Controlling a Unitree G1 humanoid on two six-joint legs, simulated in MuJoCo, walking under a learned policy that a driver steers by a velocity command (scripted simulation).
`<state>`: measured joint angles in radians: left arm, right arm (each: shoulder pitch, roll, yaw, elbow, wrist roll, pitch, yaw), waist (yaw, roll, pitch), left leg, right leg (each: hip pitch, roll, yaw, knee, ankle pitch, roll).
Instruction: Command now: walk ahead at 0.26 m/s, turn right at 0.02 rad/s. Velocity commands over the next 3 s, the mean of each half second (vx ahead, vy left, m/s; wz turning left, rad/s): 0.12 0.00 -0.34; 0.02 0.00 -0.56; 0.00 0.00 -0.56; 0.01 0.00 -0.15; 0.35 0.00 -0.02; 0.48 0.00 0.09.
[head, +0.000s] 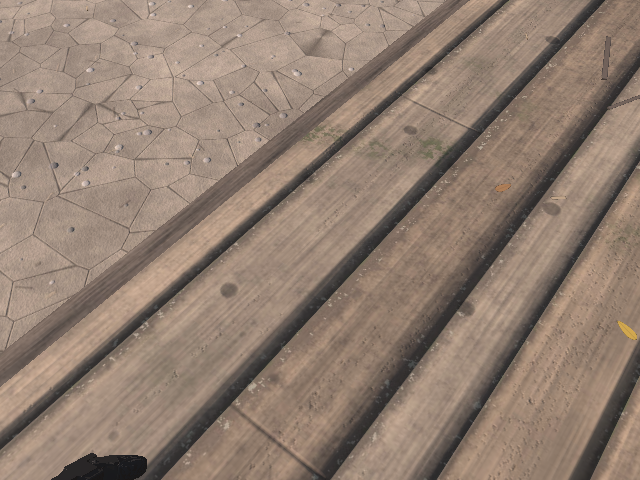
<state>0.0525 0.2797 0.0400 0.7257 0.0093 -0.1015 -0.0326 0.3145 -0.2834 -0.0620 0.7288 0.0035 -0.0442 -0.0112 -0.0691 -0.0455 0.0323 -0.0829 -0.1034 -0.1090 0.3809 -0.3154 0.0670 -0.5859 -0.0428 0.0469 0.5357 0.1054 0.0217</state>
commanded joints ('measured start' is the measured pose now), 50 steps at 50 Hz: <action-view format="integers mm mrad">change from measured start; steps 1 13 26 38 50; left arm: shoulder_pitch -5 71 106 63 134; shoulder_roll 112 163 95 90 211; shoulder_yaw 33 57 55 54 89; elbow -57 -82 -139 -163 -165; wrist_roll -1 -1 -33 -33 -2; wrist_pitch -19 82 137 155 109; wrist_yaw -12 30 58 31 36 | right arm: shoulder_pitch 10 -38 -74 -144 -229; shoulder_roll -141 -86 -244 -171 -140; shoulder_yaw -36 -18 -66 -56 -57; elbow -24 -77 -88 -114 -121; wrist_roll -7 -13 -44 -18 -8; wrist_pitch -4 49 19 52 43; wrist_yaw -6 -39 -21 -36 -33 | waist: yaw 30 49 89 24 94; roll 150 -87 253 233 -69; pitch -64 -137 -104 -108 -119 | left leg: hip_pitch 14 -394 -29 13 -619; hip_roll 266 92 398 385 155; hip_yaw -90 38 -297 11 35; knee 52 580 -85 -25 792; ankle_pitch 608 -127 220 508 -207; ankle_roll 90 -128 85 148 -131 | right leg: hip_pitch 134 297 4 49 522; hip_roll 31 -102 166 25 -219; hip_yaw -29 313 167 -44 317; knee -36 -249 139 367 -186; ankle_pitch -44 -129 -617 -511 58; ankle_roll -58 -252 -61 86 -285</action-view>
